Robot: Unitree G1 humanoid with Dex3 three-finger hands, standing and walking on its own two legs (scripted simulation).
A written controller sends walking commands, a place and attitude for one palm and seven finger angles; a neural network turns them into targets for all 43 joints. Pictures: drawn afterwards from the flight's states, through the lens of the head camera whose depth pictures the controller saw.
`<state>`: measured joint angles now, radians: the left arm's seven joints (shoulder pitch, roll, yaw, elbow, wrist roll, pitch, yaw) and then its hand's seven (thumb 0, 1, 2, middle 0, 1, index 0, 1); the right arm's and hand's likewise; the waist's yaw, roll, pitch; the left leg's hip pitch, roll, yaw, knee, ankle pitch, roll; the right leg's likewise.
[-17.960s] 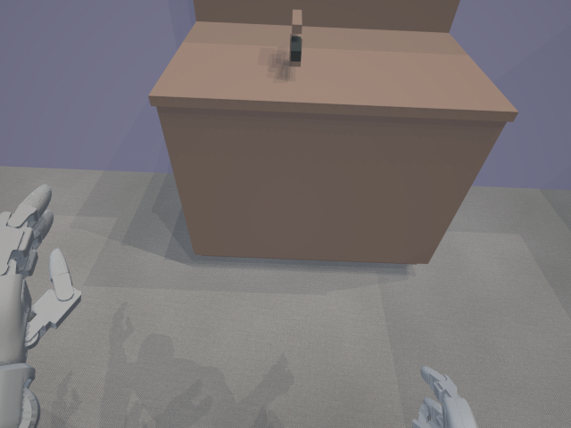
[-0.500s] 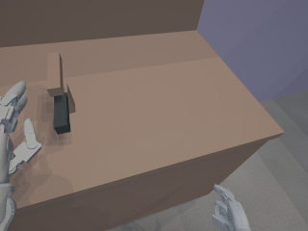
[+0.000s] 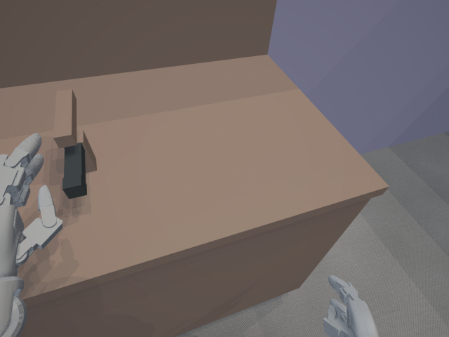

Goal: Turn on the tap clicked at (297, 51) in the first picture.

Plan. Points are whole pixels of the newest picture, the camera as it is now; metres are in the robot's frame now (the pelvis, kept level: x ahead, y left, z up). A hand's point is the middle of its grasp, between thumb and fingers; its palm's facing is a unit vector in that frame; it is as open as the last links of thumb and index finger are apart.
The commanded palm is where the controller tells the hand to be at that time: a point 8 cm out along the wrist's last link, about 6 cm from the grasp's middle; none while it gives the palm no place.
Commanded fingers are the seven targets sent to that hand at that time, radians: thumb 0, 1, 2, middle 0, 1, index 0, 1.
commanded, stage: come to a stop and stand still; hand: left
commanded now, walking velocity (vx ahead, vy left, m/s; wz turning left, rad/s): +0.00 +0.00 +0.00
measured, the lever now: (75, 186) +0.31 +0.29 +0.10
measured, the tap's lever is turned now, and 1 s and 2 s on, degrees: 0 0 0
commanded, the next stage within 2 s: look again from close up in 0.18 s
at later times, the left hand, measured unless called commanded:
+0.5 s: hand (50, 222) +0.22 +0.26 +0.15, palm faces +0.37 -0.86 -0.36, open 7.4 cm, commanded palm +0.16 +0.29 +0.17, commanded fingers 0.00 0.90 0.90 -0.20 -0.30 -0.20 -0.30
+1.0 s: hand (69, 214) +0.23 +0.24 +0.16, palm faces +0.36 -0.86 -0.37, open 7.4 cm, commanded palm +0.16 +0.27 +0.17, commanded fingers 0.00 0.90 0.90 -0.20 -0.30 -0.20 -0.30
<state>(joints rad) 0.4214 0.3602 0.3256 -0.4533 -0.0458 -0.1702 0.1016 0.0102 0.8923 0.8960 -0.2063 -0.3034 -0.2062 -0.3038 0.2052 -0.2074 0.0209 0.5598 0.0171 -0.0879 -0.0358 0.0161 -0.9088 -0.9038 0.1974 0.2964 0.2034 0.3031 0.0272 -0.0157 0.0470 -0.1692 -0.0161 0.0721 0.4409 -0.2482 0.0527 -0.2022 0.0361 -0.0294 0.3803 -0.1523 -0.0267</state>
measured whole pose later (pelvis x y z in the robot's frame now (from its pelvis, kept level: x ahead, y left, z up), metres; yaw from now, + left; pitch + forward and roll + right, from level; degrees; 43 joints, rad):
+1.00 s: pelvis +0.01 -0.01 +0.00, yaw +1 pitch -2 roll +0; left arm 0.39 0.37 0.34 -0.48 -0.05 -0.15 0.09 0.01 0.90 0.90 -0.20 -0.30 -0.20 -0.30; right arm 0.19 -0.16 0.02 0.54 0.01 -0.08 0.00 0.02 -0.91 -0.90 0.20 0.30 0.21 0.30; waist 0.03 -0.03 0.10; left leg -0.15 -0.02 0.06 0.43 -0.24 0.04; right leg -0.21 0.03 -0.04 0.41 -0.18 -0.04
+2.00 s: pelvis -0.01 +0.03 -0.01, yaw +0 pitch -3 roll +0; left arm 0.31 0.38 0.35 -0.41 -0.03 -0.21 0.09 0.01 0.89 0.90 -0.21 -0.30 -0.21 -0.30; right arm 0.23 -0.16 0.04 0.58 0.01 -0.17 0.00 0.02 -0.91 -0.90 0.20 0.30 0.20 0.30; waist 0.07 -0.08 0.10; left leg -0.13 -0.09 0.06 0.47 -0.29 0.09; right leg -0.26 -0.03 0.00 0.53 -0.22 0.00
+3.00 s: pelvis -0.03 +0.00 +0.00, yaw +0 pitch -1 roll -1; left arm 0.44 0.36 0.34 -0.49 -0.04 -0.20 0.12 0.01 0.89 0.90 -0.21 -0.30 -0.21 -0.30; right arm 0.22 -0.23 0.00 0.59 0.01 -0.11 -0.03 0.02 -0.91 -0.90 0.20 0.30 0.20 0.30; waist 0.02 -0.01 0.06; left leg -0.20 -0.01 0.03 0.50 -0.28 0.04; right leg -0.24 0.04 -0.06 0.39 -0.13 -0.04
